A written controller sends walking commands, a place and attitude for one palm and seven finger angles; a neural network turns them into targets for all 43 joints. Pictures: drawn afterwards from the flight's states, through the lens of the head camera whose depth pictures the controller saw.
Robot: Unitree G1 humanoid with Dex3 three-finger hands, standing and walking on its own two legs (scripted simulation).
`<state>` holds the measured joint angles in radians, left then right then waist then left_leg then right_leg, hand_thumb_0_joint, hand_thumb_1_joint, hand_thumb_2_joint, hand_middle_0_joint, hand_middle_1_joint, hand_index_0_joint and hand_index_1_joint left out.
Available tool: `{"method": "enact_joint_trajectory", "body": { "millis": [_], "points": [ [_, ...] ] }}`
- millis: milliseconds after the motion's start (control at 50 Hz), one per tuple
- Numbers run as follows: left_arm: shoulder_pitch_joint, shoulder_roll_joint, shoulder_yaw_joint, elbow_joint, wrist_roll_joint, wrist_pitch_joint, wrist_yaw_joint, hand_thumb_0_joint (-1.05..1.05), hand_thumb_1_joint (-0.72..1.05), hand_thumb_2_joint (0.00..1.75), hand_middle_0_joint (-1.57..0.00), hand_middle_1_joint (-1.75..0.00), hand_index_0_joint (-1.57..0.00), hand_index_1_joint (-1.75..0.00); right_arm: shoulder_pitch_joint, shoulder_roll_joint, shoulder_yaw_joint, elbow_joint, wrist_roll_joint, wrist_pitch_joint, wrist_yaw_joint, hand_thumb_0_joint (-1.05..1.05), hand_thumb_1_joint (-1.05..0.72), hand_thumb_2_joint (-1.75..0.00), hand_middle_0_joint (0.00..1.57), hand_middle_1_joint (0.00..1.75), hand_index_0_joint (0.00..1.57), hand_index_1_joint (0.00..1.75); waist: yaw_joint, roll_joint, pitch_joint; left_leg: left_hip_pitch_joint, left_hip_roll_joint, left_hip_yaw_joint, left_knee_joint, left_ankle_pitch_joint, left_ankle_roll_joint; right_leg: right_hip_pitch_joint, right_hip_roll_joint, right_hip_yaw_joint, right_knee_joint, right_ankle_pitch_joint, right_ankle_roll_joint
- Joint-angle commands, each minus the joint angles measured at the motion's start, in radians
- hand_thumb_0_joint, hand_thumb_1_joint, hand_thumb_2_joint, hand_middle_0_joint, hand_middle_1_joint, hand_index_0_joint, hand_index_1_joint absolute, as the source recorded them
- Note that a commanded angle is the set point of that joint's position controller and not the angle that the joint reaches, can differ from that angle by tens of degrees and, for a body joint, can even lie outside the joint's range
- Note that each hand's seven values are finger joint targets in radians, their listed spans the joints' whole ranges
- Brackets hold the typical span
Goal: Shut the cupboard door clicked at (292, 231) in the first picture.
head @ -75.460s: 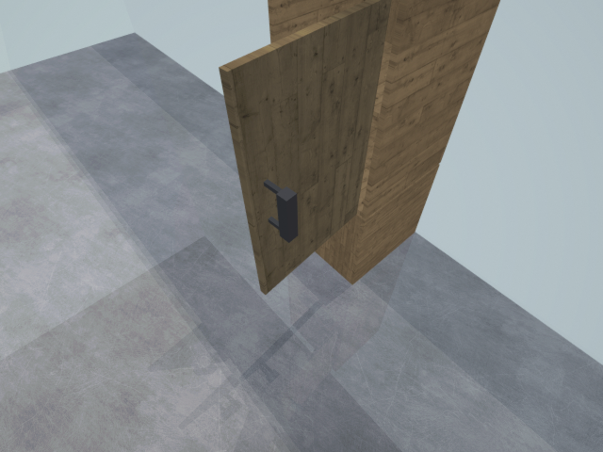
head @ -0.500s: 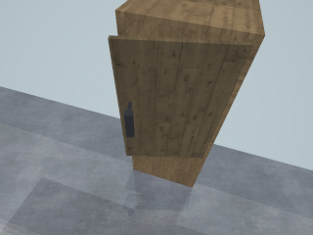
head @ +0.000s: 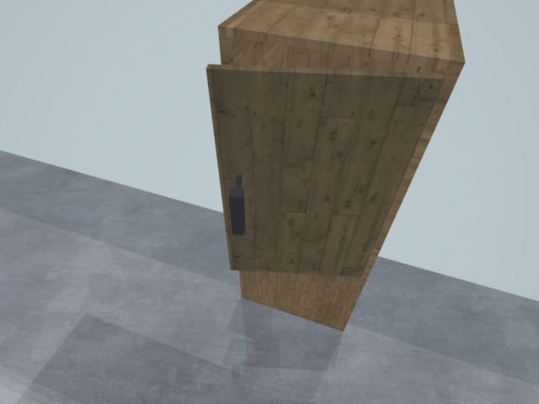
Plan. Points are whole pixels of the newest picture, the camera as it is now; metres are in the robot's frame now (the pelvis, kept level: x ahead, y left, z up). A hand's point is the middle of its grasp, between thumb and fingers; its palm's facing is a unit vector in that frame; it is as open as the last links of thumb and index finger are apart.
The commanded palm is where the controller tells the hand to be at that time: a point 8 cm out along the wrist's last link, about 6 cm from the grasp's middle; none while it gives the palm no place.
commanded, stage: look again from close up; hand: left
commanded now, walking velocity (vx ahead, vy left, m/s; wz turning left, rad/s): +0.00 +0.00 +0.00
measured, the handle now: (238, 204) +0.51 +0.10 -0.03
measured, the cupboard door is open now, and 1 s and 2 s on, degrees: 16 16 16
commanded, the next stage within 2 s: shuffle to correct the standing spot in 0.08 s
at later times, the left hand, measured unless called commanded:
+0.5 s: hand out of the picture -0.03 +0.16 -0.18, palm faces +0.00 -0.99 -0.16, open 7.4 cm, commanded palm none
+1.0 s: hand out of the picture +0.08 +0.12 -0.17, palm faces -0.03 -0.98 -0.17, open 7.3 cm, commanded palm none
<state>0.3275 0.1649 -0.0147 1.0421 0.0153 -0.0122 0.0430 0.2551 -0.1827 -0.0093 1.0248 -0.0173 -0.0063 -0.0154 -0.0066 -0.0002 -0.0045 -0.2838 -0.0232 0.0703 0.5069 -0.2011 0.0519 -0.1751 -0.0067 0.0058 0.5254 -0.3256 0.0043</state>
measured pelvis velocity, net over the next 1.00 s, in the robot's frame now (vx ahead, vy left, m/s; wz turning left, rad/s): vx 0.04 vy -0.07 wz -0.03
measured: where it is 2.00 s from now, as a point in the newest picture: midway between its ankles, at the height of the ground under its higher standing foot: outside the picture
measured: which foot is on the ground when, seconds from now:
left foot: down 0.00-1.00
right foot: down 0.00-0.72, up 0.74-1.00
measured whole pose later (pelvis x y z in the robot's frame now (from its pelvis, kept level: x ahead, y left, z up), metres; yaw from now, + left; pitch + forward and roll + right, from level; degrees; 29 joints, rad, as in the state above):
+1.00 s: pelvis +0.04 -0.07 +0.01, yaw -2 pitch +1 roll -2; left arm 0.26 0.20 0.06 1.00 0.03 0.04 -0.01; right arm 0.32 -0.13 -0.05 1.07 -0.04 -0.01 -0.03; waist -0.04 -0.01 0.03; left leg -0.27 0.11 0.10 0.51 -0.26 -0.01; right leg -0.35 -0.06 -0.09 0.62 -0.31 0.01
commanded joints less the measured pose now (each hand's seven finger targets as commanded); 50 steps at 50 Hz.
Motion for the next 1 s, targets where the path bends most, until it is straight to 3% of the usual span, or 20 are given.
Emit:
{"method": "enact_joint_trajectory", "body": {
  "millis": [0, 160, 220, 300, 360, 440, 500, 520, 540, 580, 640, 660, 680, 700, 720, 760, 840, 900, 960, 980],
  "points": [
    [0.050, 0.122, 0.018, -0.051, 0.004, -0.017, 0.000, 0.00, 0.90, 0.90, -0.20, -0.30, -0.20, -0.30, 0.021, -0.132, -0.023, -0.053, 0.003, -0.024, -0.002, 0.00, -0.90, -0.90, 0.20, 0.30, 0.20, 0.30, 0.001, -0.028, 0.068, 0.034, 0.119, -0.164, -0.140, -0.075, -0.004, -0.120, -0.068, 0.103, -0.136, 0.023, -0.055],
    [0.048, 0.147, 0.017, -0.039, 0.003, -0.016, -0.005, 0.00, 0.90, 0.90, -0.20, -0.30, -0.20, -0.30, -0.007, -0.152, -0.019, -0.032, 0.007, -0.031, -0.002, 0.00, -0.90, -0.90, 0.20, 0.30, 0.20, 0.30, 0.009, 0.007, 0.050, 0.052, 0.131, -0.166, -0.160, -0.031, -0.002, -0.080, -0.077, 0.091, -0.156, 0.080, -0.046],
    [0.090, 0.097, 0.007, -0.012, 0.006, -0.003, -0.008, 0.00, 0.90, 0.90, -0.20, -0.30, -0.20, -0.30, 0.018, -0.114, -0.011, -0.008, 0.003, -0.018, -0.003, 0.00, -0.90, -0.90, 0.20, 0.30, 0.20, 0.30, 0.009, -0.011, 0.068, 0.028, 0.148, -0.185, -0.189, -0.172, -0.003, -0.082, -0.057, 0.061, -0.149, 0.013, -0.035],
    [0.110, 0.094, 0.020, -0.028, 0.017, 0.021, -0.023, 0.00, 0.90, 0.90, -0.20, -0.30, -0.20, -0.30, 0.026, -0.171, -0.037, -0.013, -0.004, -0.003, -0.011, 0.00, -0.90, -0.90, 0.20, 0.30, 0.20, 0.30, 0.009, 0.074, 0.097, -0.026, 0.227, -0.278, -0.285, -0.402, 0.034, -0.130, -0.009, -0.015, -0.037, -0.073, -0.034],
    [0.134, 0.078, 0.030, -0.036, 0.022, 0.032, -0.033, 0.00, 0.90, 0.90, -0.20, -0.30, -0.20, -0.30, 0.031, -0.185, -0.052, -0.026, -0.007, 0.001, -0.018, 0.00, -0.90, -0.90, 0.20, 0.30, 0.20, 0.30, 0.016, 0.093, 0.081, -0.049, 0.273, -0.310, -0.291, -0.424, 0.069, -0.131, 0.000, -0.042, 0.028, -0.066, -0.039],
    [0.164, 0.072, 0.039, -0.038, 0.021, 0.025, -0.041, 0.00, 0.90, 0.90, -0.20, -0.30, -0.20, -0.30, 0.033, -0.155, -0.055, -0.032, -0.007, -0.002, -0.020, 0.00, -0.90, -0.90, 0.20, 0.30, 0.20, 0.30, 0.027, 0.031, 0.062, -0.087, 0.225, -0.213, -0.194, -0.337, 0.041, -0.065, -0.022, -0.017, -0.093, -0.040, -0.049],
    [0.185, 0.104, 0.050, -0.037, 0.017, 0.018, -0.034, 0.00, 0.90, 0.90, -0.20, -0.30, -0.20, -0.30, 0.021, -0.084, -0.041, -0.043, -0.005, -0.007, -0.020, 0.00, -0.90, -0.90, 0.20, 0.30, 0.20, 0.30, 0.031, -0.138, 0.081, -0.167, 0.096, -0.045, 0.040, -0.232, -0.009, -0.052, -0.120, 0.165, -0.233, -0.136, -0.107],
    [0.194, 0.119, 0.054, -0.033, 0.015, 0.016, -0.028, 0.00, 0.90, 0.90, -0.20, -0.30, -0.20, -0.30, 0.016, -0.046, -0.032, -0.046, -0.004, -0.009, -0.019, 0.00, -0.90, -0.90, 0.20, 0.30, 0.20, 0.30, 0.033, -0.214, 0.089, -0.206, 0.055, 0.020, 0.145, -0.180, -0.022, -0.025, -0.176, 0.230, -0.277, -0.094, -0.139],
    [0.191, 0.118, 0.056, -0.037, 0.015, 0.015, -0.025, 0.00, 0.90, 0.90, -0.20, -0.30, -0.20, -0.30, -0.001, -0.036, -0.028, -0.049, -0.004, -0.012, -0.019, 0.00, -0.90, -0.90, 0.20, 0.30, 0.20, 0.30, 0.036, -0.215, 0.104, -0.226, 0.044, 0.032, 0.235, -0.202, -0.024, -0.032, -0.214, 0.261, -0.286, 0.015, -0.172],
    [0.173, 0.107, 0.058, -0.037, 0.019, 0.013, -0.021, 0.00, 0.90, 0.90, -0.20, -0.30, -0.20, -0.30, 0.003, -0.022, -0.028, -0.043, -0.002, -0.017, -0.020, 0.00, -0.90, -0.90, 0.20, 0.30, 0.20, 0.30, 0.022, -0.133, 0.089, -0.218, 0.057, 0.029, 0.277, -0.237, -0.023, 0.002, -0.212, 0.207, -0.224, 0.241, -0.216],
    [0.149, 0.097, 0.054, -0.033, 0.014, 0.021, -0.022, 0.00, 0.90, 0.90, -0.20, -0.30, -0.20, -0.30, 0.074, -0.006, -0.022, -0.001, 0.000, -0.027, -0.025, 0.00, -0.90, -0.90, 0.20, 0.30, 0.20, 0.30, -0.008, -0.104, 0.058, -0.020, 0.064, 0.057, 0.036, -0.088, -0.024, -0.054, -0.135, 0.100, -0.100, 0.296, -0.158],
    [0.146, 0.071, 0.050, -0.034, 0.010, 0.024, -0.027, 0.00, 0.90, 0.90, -0.20, -0.30, -0.20, -0.30, 0.126, -0.039, -0.029, 0.025, -0.002, -0.031, -0.031, 0.00, -0.90, -0.90, 0.20, 0.30, 0.20, 0.30, -0.025, -0.032, 0.049, 0.106, 0.134, -0.019, -0.042, -0.006, -0.002, -0.155, -0.084, 0.055, -0.023, 0.221, -0.117],
    [0.164, 0.033, 0.044, -0.040, 0.011, 0.024, -0.034, 0.00, 0.90, 0.90, -0.20, -0.30, -0.20, -0.30, 0.190, -0.120, -0.048, 0.046, -0.011, -0.032, -0.039, 0.00, -0.90, -0.90, 0.20, 0.30, 0.20, 0.30, -0.041, 0.160, 0.033, 0.237, 0.316, -0.265, -0.128, 0.056, 0.076, -0.318, -0.001, -0.019, 0.139, 0.047, -0.059],
    [0.113, 0.036, 0.045, -0.067, 0.020, 0.025, -0.034, 0.00, 0.90, 0.90, -0.20, -0.30, -0.20, -0.30, 0.239, -0.166, -0.064, 0.047, -0.016, -0.027, -0.042, 0.00, -0.90, -0.90, 0.20, 0.30, 0.20, 0.30, -0.066, 0.269, 0.051, 0.219, 0.471, -0.440, -0.258, -0.002, 0.161, -0.404, 0.025, -0.077, 0.355, -0.231, -0.036],
    [0.071, 0.063, 0.053, -0.083, 0.031, 0.033, -0.035, 0.00, 0.90, 0.90, -0.20, -0.30, -0.20, -0.30, 0.236, -0.171, -0.063, 0.051, -0.013, -0.026, -0.046, 0.00, -0.90, -0.90, 0.20, 0.30, 0.20, 0.30, -0.061, 0.237, 0.095, 0.168, 0.503, -0.471, -0.278, -0.022, 0.201, -0.451, -0.016, -0.006, 0.490, -0.242, -0.037],
    [0.022, 0.051, 0.064, -0.089, 0.029, 0.033, -0.049, 0.00, 0.90, 0.90, -0.20, -0.30, -0.20, -0.30, 0.156, -0.129, -0.057, 0.029, -0.012, -0.034, -0.044, 0.00, -0.90, -0.90, 0.20, 0.30, 0.20, 0.30, -0.027, 0.091, 0.134, 0.049, 0.463, -0.367, -0.292, -0.042, 0.185, -0.434, -0.069, 0.022, 0.531, -0.131, -0.023],
    [0.021, -0.003, 0.062, -0.080, 0.021, 0.041, -0.064, 0.00, 0.90, 0.90, -0.20, -0.30, -0.20, -0.30, 0.095, -0.132, -0.064, 0.004, -0.017, -0.040, -0.036, 0.00, -0.90, -0.90, 0.20, 0.30, 0.20, 0.30, -0.004, 0.117, 0.065, -0.015, 0.346, -0.155, -0.277, 0.006, 0.122, -0.261, -0.066, -0.056, 0.303, -0.039, 0.001],
    [0.017, -0.008, 0.059, -0.071, 0.018, 0.036, -0.063, 0.00, 0.90, 0.90, -0.20, -0.30, -0.20, -0.30, 0.085, -0.148, -0.078, -0.002, -0.020, -0.020, -0.025, 0.00, -0.90, -0.90, 0.20, 0.30, 0.20, 0.30, -0.009, 0.161, 0.059, -0.050, 0.310, -0.137, -0.255, -0.148, 0.094, -0.167, -0.031, -0.123, 0.156, 0.004, 0.008],
    [0.045, 0.024, 0.070, -0.069, 0.018, 0.029, -0.063, 0.00, 0.90, 0.90, -0.20, -0.30, -0.20, -0.30, 0.086, -0.146, -0.088, -0.004, -0.021, -0.005, -0.020, 0.00, -0.90, -0.90, 0.20, 0.30, 0.20, 0.30, 0.014, 0.105, 0.042, -0.104, 0.275, -0.121, -0.152, -0.225, 0.044, -0.022, 0.001, -0.161, -0.029, 0.072, 0.010],
    [0.083, 0.043, 0.074, -0.059, 0.017, 0.021, -0.058, 0.00, 0.90, 0.90, -0.20, -0.30, -0.20, -0.30, 0.085, -0.126, -0.081, -0.009, -0.019, -0.003, -0.017, 0.00, -0.90, -0.90, 0.20, 0.30, 0.20, 0.30, 0.033, 0.057, 0.028, -0.135, 0.225, -0.080, -0.072, -0.227, 0.016, 0.049, -0.012, -0.135, -0.100, 0.085, 0.005]
  ]
}}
